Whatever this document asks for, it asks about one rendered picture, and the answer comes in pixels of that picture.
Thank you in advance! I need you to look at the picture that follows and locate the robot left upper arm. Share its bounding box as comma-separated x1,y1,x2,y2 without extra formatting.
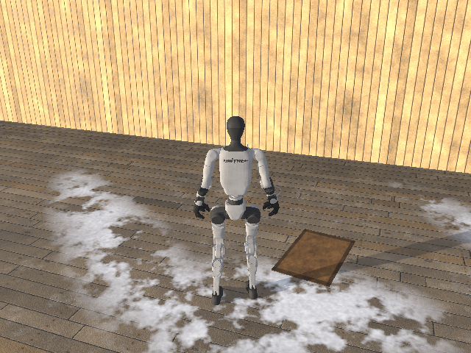
201,148,221,189

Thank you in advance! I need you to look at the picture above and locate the robot left foot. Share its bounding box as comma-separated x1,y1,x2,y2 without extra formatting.
211,286,223,306

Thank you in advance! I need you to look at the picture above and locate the robot right upper arm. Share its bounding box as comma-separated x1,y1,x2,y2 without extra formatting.
251,148,272,189

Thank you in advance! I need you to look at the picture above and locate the left robot hand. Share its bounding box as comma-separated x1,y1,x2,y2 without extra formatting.
193,202,210,219

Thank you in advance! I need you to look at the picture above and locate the right robot hand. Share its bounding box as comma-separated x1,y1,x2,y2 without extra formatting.
263,201,280,216

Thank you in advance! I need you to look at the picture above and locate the robot right foot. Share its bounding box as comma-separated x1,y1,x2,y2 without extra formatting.
246,280,258,299

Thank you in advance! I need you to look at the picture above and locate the right robot forearm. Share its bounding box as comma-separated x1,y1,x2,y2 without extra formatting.
264,177,277,204

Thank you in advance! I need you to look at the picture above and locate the left robot forearm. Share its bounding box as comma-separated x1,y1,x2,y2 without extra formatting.
194,178,208,206

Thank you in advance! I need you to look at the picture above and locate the robot foot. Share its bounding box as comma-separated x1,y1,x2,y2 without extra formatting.
246,280,258,299
211,286,223,306

